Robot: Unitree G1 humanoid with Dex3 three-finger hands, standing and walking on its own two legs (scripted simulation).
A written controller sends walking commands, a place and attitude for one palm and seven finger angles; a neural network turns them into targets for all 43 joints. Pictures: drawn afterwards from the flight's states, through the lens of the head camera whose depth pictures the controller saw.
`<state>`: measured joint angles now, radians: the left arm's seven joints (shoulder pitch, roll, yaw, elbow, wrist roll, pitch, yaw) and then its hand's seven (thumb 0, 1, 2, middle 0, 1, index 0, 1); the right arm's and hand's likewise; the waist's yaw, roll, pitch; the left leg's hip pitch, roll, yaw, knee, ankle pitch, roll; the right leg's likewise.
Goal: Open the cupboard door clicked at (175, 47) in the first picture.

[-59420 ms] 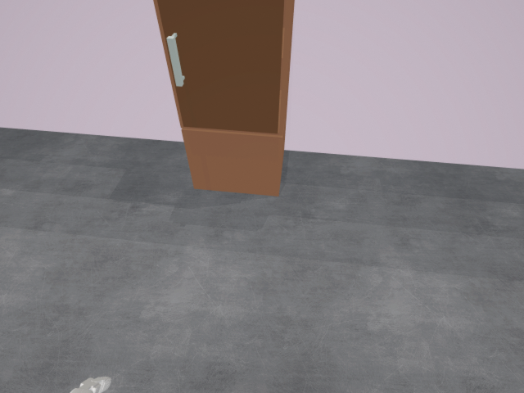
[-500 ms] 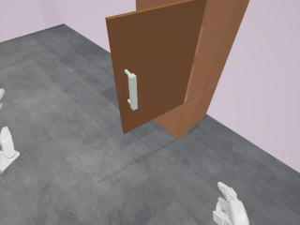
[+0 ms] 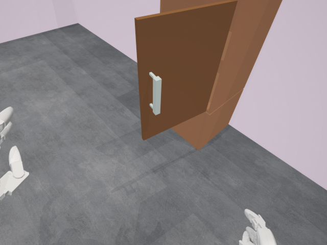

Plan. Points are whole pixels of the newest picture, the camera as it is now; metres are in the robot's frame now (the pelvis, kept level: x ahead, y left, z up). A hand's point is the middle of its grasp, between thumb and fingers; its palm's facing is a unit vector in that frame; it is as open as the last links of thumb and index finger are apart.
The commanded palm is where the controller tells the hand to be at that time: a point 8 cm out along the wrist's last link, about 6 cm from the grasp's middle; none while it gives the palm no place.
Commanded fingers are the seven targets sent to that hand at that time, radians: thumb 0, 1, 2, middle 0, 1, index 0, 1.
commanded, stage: stop stepping back and stand still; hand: left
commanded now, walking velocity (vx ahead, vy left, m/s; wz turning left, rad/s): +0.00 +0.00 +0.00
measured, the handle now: (154, 94) +0.66 +0.06 -0.04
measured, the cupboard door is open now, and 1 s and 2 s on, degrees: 79 79 79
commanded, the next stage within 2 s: let the arm hang, fingers relaxed in 0.12 s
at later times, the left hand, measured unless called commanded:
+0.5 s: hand out of the picture +0.06 +0.17 -0.17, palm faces -0.02 -0.98 -0.19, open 7.4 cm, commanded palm none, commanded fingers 0.00 0.90 0.90 -0.20 -0.30 -0.20 -0.30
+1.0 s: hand out of the picture -0.02 +0.19 -0.17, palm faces +0.06 -0.96 -0.26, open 7.4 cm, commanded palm none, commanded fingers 0.00 0.90 0.90 -0.20 -0.30 -0.20 -0.30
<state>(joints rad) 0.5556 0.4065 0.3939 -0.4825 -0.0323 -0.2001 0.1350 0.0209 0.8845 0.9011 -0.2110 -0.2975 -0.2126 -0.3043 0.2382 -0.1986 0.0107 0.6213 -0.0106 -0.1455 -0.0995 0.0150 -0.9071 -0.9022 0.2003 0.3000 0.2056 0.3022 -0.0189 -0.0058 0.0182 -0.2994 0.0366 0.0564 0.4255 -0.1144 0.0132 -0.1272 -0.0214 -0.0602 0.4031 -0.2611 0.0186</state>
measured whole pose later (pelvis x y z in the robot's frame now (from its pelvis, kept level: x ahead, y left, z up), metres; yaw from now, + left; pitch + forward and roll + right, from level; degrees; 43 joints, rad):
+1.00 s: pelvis +0.00 -0.01 +0.00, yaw +2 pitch -2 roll -1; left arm 0.29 0.20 0.02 1.13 0.00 0.01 0.02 0.01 0.91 0.90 -0.20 -0.29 -0.20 -0.30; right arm 0.23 -0.17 -0.02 1.14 -0.02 0.03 -0.02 0.01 -0.91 -0.90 0.20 0.30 0.20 0.30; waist -0.01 0.05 0.07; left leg -0.29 0.02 0.02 0.45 -0.13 0.00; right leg -0.11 -0.03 -0.10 0.46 -0.31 0.00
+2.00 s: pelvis +0.03 -0.01 +0.00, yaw +2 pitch -2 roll +0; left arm 0.17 0.26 0.02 1.12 0.01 -0.01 0.01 0.01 0.90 0.90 -0.20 -0.30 -0.20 -0.30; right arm 0.11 -0.27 -0.02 1.13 -0.02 0.01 -0.02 0.01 -0.91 -0.90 0.20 0.30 0.20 0.30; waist -0.01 0.02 0.08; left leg -0.22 0.02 0.03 0.39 -0.14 0.00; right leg -0.03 -0.03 -0.09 0.35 -0.29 0.01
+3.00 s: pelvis +0.04 -0.02 +0.00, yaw +1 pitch -1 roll +0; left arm 0.18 0.26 0.01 1.13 0.00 -0.01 0.01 0.01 0.90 0.90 -0.20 -0.30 -0.20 -0.30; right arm 0.12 -0.27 -0.01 1.14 -0.02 0.01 -0.02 0.01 -0.91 -0.90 0.20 0.30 0.20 0.30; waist -0.01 0.01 0.07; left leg -0.19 0.03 0.04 0.37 -0.15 -0.02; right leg 0.00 -0.02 -0.08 0.31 -0.29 0.00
